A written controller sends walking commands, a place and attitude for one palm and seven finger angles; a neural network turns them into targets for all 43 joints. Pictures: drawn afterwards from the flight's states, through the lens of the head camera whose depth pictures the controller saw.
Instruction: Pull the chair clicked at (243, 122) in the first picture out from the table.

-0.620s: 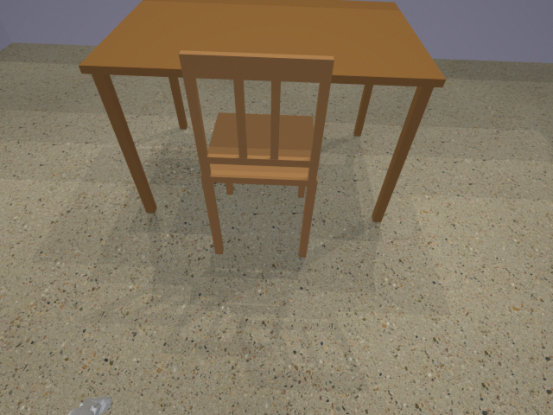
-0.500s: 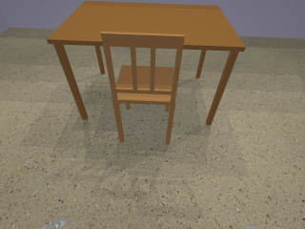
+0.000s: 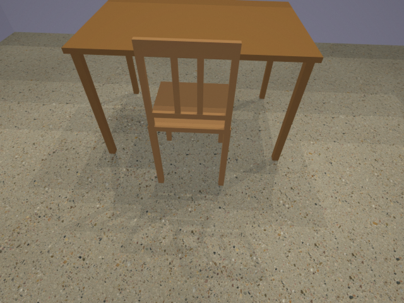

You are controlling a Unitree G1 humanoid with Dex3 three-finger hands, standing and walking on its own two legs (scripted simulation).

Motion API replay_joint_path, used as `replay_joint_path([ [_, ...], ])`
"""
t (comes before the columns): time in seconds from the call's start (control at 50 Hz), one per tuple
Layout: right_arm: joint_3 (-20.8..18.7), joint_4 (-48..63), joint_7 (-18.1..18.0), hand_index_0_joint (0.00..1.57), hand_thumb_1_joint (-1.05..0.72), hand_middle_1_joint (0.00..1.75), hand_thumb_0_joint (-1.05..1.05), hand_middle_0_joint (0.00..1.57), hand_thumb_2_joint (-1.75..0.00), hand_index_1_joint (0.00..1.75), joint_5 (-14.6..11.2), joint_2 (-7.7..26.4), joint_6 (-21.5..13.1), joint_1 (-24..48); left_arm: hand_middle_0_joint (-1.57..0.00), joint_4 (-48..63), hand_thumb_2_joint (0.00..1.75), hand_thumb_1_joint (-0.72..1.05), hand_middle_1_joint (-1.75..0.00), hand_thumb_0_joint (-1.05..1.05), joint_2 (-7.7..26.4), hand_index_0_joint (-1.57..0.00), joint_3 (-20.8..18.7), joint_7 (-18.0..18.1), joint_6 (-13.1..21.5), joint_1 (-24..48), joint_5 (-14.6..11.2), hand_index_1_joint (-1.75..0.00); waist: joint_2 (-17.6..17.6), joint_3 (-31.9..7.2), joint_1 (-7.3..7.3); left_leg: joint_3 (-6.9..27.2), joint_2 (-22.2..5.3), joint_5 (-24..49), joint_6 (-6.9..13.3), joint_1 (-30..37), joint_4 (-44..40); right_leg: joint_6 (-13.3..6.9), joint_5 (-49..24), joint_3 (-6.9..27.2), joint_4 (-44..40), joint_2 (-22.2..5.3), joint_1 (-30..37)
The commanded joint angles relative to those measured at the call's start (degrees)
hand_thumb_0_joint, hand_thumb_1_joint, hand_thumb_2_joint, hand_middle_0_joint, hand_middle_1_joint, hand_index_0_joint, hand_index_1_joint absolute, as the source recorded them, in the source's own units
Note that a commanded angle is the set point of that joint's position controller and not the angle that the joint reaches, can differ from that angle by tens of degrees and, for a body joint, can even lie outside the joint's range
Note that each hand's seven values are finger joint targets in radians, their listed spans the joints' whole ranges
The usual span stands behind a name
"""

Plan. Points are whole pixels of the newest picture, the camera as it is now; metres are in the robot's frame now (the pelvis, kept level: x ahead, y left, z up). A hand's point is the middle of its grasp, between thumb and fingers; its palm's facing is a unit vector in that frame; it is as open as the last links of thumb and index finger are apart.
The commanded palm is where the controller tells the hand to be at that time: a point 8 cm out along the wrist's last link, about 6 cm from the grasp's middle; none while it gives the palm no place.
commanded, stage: stand and wait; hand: left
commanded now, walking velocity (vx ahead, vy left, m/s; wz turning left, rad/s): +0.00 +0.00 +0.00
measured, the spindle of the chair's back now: (176, 87) +0.93 +0.16 -0.09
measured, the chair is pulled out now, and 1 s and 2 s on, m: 0.00 0.00 0.00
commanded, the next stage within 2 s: look at it before walking up in 0.20 s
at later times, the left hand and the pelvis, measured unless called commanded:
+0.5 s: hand out of the picture +0.08 +0.24 -0.15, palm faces -0.03 -0.94 -0.34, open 7.4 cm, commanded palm none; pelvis +0.00 -0.01 +0.00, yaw +0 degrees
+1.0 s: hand out of the picture +0.09 +0.24 -0.15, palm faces -0.03 -0.94 -0.34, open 7.4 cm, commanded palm none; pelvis +0.01 -0.01 +0.00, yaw -1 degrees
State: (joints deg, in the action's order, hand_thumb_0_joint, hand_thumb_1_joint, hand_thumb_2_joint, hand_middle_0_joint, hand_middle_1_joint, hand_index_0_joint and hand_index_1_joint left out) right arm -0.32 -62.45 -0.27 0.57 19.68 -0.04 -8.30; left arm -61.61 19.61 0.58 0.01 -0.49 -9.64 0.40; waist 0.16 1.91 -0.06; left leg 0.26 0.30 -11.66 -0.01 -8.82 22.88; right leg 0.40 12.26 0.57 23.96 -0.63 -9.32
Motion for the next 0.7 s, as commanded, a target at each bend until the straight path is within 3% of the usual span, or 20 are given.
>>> replay_joint_path([
  [0.0, -2.0, 3.4, -0.4, 0.2, -0.9, 0.3, 0.0, 0.2, -0.9, 0.3, 0.0, 11.1, -1.9, 3.5, -0.2, 3.8, 0.9, 0.9, -0.3, 0.0, 11.6, -0.2, -2.7, 0.5, 1.9, 3.5, 0.2, -0.3, 0.2, -2.6, 0.04, 5.7, -6.1, 2.2, 1.7, -0.4, -4.6, -2.1, -0.2, 6.2, -5.7, -6.1, -1.2],
  [0.4, -1.8, 2.1, -0.4, 0.2, -0.9, 0.3, 0.0, 0.2, -0.9, 0.3, 0.0, 11.2, -2.0, 3.2, -0.2, 3.2, 0.9, 0.9, -0.3, 0.0, 11.5, -0.2, -2.7, 0.6, 2.1, 4.1, 0.3, -0.3, 0.3, -2.7, 0.06, 5.5, -6.6, 3.5, 1.4, 0.2, -5.3, -2.0, -2.1, 6.4, -6.0, -5.9, -1.0],
  [0.68, -1.8, 2.2, -0.5, 0.2, -0.9, 0.3, 0.0, 0.2, -0.9, 0.3, -0.1, 11.2, -2.1, 3.8, -0.2, 3.2, 0.9, 0.9, -0.3, 0.0, 11.6, -0.2, -2.8, 0.7, 2.3, 3.9, 0.2, -0.3, -0.3, -4.7, 0.07, 4.7, -7.0, 8.3, 1.3, 2.3, -4.8, -2.1, -9.3, 6.1, -5.3, -6.2, 1.0],
])
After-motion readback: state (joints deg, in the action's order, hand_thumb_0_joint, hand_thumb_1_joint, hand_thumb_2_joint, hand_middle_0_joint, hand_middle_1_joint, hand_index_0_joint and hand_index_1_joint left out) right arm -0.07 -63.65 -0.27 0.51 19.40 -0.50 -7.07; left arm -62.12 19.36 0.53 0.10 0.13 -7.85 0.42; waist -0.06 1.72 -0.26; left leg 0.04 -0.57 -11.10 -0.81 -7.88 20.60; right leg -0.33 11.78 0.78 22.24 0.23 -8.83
